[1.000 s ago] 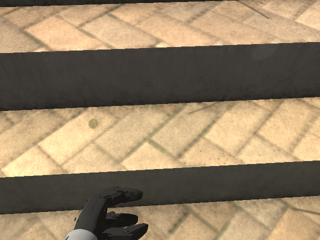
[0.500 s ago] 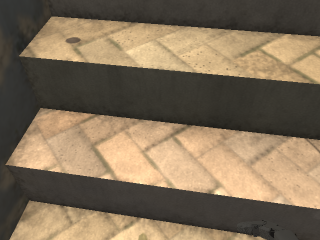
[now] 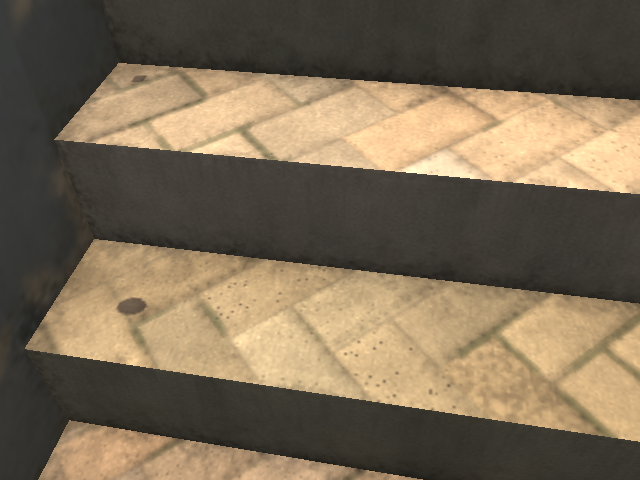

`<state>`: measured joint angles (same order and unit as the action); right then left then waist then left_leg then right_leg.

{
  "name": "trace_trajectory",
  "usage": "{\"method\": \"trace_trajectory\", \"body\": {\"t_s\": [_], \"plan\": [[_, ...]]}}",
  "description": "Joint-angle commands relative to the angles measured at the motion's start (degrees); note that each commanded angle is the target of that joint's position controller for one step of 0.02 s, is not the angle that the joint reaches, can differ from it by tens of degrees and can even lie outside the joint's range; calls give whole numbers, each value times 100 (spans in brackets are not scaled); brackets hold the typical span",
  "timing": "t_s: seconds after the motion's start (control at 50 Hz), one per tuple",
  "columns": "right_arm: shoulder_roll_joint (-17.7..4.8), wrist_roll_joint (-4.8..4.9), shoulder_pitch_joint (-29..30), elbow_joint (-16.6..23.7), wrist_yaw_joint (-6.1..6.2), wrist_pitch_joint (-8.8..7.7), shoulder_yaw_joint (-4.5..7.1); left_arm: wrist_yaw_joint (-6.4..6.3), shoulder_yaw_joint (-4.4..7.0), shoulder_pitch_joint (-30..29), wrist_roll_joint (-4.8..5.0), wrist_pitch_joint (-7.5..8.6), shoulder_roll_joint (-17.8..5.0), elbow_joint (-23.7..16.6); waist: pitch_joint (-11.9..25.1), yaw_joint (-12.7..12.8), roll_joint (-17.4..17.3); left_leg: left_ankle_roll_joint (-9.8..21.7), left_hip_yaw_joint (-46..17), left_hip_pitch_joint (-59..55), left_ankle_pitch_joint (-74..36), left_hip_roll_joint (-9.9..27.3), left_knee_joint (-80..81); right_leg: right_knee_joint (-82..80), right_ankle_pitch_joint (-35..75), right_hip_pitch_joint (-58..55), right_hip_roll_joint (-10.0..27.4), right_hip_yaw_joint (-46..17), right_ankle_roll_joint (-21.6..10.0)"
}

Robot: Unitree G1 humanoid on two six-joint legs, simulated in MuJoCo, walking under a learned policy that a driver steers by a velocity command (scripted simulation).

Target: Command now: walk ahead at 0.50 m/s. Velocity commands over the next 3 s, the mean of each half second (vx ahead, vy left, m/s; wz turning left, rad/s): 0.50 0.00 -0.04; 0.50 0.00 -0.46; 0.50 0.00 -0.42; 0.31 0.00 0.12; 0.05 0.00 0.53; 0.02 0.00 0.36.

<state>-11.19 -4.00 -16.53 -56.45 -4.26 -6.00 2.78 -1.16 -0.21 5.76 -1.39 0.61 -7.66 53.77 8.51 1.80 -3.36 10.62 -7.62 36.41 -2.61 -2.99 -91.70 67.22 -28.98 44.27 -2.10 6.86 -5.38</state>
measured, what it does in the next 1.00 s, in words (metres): climbs, turning right: left foot 0.21 m higher, then right foot 0.21 m higher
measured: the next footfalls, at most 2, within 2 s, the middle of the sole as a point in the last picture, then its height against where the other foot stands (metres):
left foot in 0.38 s outside the picture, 0.21 m higher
right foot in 0.92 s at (469, 356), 0.21 m higher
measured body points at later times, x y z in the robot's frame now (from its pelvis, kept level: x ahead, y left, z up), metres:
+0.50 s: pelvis +0.24 +0.03 +0.21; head +0.26 +0.00 +0.66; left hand +0.22 +0.26 +0.07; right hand +0.39 -0.16 +0.07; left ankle +0.34 +0.11 -0.43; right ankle +0.12 -0.10 -0.37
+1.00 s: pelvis +0.45 -0.04 +0.36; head +0.45 -0.04 +0.81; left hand +0.72 +0.09 +0.28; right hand +0.38 -0.23 +0.20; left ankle +0.36 +0.11 -0.38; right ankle +0.50 -0.15 -0.22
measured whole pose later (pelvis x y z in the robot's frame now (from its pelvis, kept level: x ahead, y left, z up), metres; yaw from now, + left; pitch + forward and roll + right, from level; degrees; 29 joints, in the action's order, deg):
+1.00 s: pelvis +0.45 -0.04 +0.36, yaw -16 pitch +9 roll -4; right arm -8.9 -1.2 -21.8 -63.4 -5.2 -6.1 -0.6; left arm 3.2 -1.6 -3.4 -2.2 -3.2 -8.1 45.4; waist 9.6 0.8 -4.5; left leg 5.9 16.9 8.3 -4.1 12.0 -20.7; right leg 83.0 -33.9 58.8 -2.7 7.4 -9.2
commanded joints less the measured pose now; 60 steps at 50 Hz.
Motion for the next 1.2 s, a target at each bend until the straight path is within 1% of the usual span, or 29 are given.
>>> {"method": "trace_trajectory", "body": {"t_s": [0.02,0.1,0.12,0.14,0.22,0.24,0.32,0.34,0.38,0.4,0.42,0.44,0.46,0.5,0.52,0.54,0.6,0.62,0.72,0.82,0.94,0.96,0.98,1.0,1.02,1.04,1.1,1.12,1.2], "plan": [[903,75,646,1466,307,-118,-301,-111,88,708,-79,309,264,919,-1154,-547,428,17,-298,2658,124,-138,-3001,-4036,-983,-1246,1127,-3067,-265],[888,164,682,1546,476,103,-402,81,138,1004,61,725,41,1040,-1413,-708,77,-175,-184,3333,313,-68,-2875,-4390,971,-1632,1084,-1889,-182],[-255,636,1224,1466,47,306,-245,427,159,515,-626,435,-319,493,-367,-340,-139,554,-459,3596,-376,-194,-1852,-4621,1929,-1721,871,-1489,-249],[-141,544,1237,1341,-139,378,-251,455,198,989,-625,294,-570,541,-265,-148,763,542,-93,4113,55,-290,-3438,-4882,2283,-2143,1144,-1956,-839],[480,240,1836,1574,-53,471,-551,614,-142,2838,-751,263,153,1490,-596,-228,239,965,-243,6925,334,129,-4402,-4882,1535,-4039,1505,-1874,-747],[1167,316,2661,2135,437,274,-660,211,81,2027,214,711,-304,982,-1710,-192,294,-74,692,5346,1584,13,-4116,-5798,915,-2368,1549,-1509,-404],[835,590,3154,2737,626,556,-838,-289,177,2384,540,912,-678,1322,-1129,-51,1081,-210,2228,956,2107,722,822,-7805,3464,-1720,1225,-660,-555],[801,673,2846,2456,570,530,-784,-343,236,2737,626,887,-861,1200,-330,8,745,-158,2639,-25,2785,66,1468,-6841,7391,-2531,1305,-409,-611],[407,711,546,1897,602,519,-532,-192,420,2896,518,1036,-1564,1041,1307,-1020,1960,29,2218,-895,3257,-342,2382,-4065,12709,-4770,1783,-396,-762],[-195,-39,725,1908,141,1156,-514,1111,381,2559,-491,667,-1517,1558,1817,-1680,2363,378,425,-1281,1477,-252,4164,-2925,14028,-3935,2103,-1329,-1440],[-578,149,-775,1163,57,1127,-372,1509,242,3153,-796,617,-593,1040,2977,-1416,12,1650,-2354,-3936,1583,1182,5199,-979,10055,-1415,1022,-1870,-1492],[-974,-238,-1620,763,25,1236,-183,1501,426,3038,-424,366,-712,1655,1835,-1935,-375,1707,-4770,-3224,3623,1949,7193,2038,4924,-181,-45,-2641,-1080],[-1055,251,-382,540,459,763,192,705,533,1505,-34,790,-581,2,1879,-829,-300,1128,-4327,-2933,5802,1931,6915,4034,3204,-232,-162,-1788,-462],[-109,384,436,-227,667,309,-7,163,280,443,-84,848,308,-680,-10,-204,823,195,-2478,-1089,5034,2049,6416,5387,3576,818,-50,-1665,-409],[820,-58,1106,-261,148,320,-522,495,178,853,294,287,161,158,-1326,-235,978,-136,-1694,-304,4029,2005,7167,5680,3937,2067,87,-2877,-1085],[989,-59,1184,-177,-15,284,-542,648,174,1433,224,67,190,189,-1055,10,723,-120,-1179,-335,3016,1809,7123,5767,4183,2178,184,-2717,-1255],[693,7,1382,-168,-49,13,-517,815,186,1246,169,22,253,-26,-307,597,651,-44,1245,-460,1155,1378,7328,5576,3418,2236,395,-1666,-1548],[523,-42,1027,-257,-3,-16,-523,853,121,1034,161,-29,323,-39,-267,560,-184,73,1176,-766,1419,1435,7530,6998,2908,2763,359,-1295,-1509],[394,-309,-681,-798,-24,16,-611,661,-15,-377,58,-89,-66,-544,-438,-11,27,55,1216,-2200,2012,1651,7831,6781,3070,4755,519,-1261,-1469],[86,-80,-912,-735,-329,4,-537,509,-84,-2153,-159,-553,-216,-1340,-309,-340,47,330,1624,-2627,1413,2381,9142,3205,616,3989,1143,-212,-911],[-1116,-65,-882,-791,-467,-66,-185,771,-239,-701,-44,-523,-171,-1141,801,442,-816,830,2307,-4704,-8842,2412,7129,925,760,1297,-148,230,-943],[-1014,-235,-1294,-854,-425,-85,-167,617,-207,-330,41,-539,-430,-997,1454,344,-810,668,2190,-4243,-8781,2136,6577,729,1801,173,-236,-388,-1042],[-841,753,-179,150,332,-198,-19,185,85,609,-139,-222,-475,-710,1099,561,-113,63,2517,-2802,-7108,1705,5092,189,-576,-1561,-448,-966,-908],[-1141,777,116,399,475,-300,31,-51,226,1129,-110,-231,-854,-422,1147,749,533,20,2128,-1535,-4934,1486,3771,-1591,-2087,-2249,-150,-2746,-1006],[-827,519,681,826,385,-286,16,-172,435,823,-158,-254,-1429,-339,1018,532,1726,-284,1386,25,-276,456,1372,-3860,-3966,-2491,505,-5741,-1317],[-305,118,1091,1194,372,-177,-67,-114,512,181,-81,-171,-1588,-469,697,313,1470,-436,147,698,316,254,-1229,-4876,-3440,-2166,743,-6081,-1021],[621,-14,1010,2042,403,-222,-351,-56,332,134,-103,240,-649,157,-855,-494,635,-408,147,2339,269,220,-3150,-4026,-1114,-1306,617,-4348,-701],[262,475,570,1367,78,125,-336,398,116,887,-393,112,-662,302,-871,22,765,28,-1519,3366,-25,-564,-3372,-3775,1606,-1435,715,-4063,-780],[-228,171,989,1792,-4,224,-336,541,184,1065,-317,93,-789,214,371,-483,719,-151,-109,4629,1425,-174,-3988,-3806,3643,-2972,784,-2755,-1000]]}}
Over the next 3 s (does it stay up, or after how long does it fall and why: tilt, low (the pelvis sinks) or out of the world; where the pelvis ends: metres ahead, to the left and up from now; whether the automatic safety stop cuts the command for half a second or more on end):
stays up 0.96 -0.37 0.92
